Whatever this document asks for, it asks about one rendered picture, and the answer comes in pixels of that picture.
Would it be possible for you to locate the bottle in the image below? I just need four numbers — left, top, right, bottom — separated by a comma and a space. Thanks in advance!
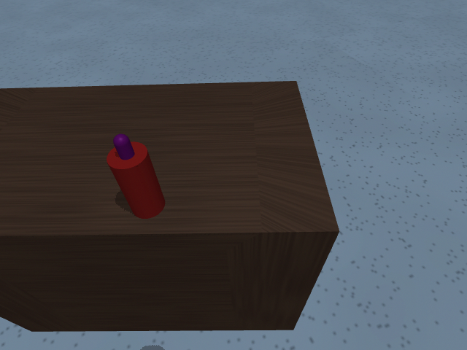
107, 134, 165, 219

